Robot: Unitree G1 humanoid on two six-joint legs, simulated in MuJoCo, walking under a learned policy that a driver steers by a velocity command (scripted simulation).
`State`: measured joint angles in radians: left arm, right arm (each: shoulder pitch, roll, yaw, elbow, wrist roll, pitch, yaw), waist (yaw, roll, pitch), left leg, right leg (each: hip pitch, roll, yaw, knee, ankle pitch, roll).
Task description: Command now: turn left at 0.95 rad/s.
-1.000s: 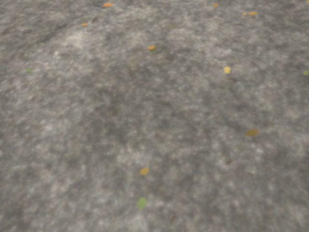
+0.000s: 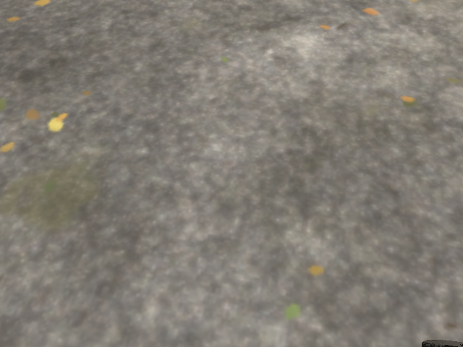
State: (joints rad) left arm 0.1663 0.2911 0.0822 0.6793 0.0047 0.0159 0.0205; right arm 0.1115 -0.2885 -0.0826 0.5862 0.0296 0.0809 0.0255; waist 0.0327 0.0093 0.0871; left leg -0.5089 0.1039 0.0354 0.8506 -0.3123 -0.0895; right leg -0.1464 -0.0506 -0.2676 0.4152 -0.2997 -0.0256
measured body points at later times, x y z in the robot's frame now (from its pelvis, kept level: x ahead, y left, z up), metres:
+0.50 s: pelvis +0.21 +0.08 -0.01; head +0.23 +0.09 +0.44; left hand +0.33 +0.36 -0.12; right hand +0.27 -0.20 -0.13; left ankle +0.01 +0.13 -0.74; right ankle +0.42 -0.01 -0.70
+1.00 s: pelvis +0.67 +0.09 -0.01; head +0.71 +0.08 +0.43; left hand +0.67 +0.39 -0.13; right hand +0.90 -0.16 -0.06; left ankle +0.91 +0.22 -0.71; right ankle +0.46 +0.04 -0.74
